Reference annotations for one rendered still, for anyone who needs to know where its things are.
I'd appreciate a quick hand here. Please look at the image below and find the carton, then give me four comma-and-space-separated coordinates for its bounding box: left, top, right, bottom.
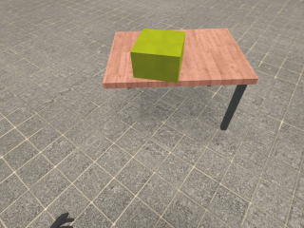
130, 28, 186, 83

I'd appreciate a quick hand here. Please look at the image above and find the robot left hand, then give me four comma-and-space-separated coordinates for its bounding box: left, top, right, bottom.
50, 212, 75, 228

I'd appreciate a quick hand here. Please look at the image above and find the table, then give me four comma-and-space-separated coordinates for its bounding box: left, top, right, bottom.
103, 28, 259, 131

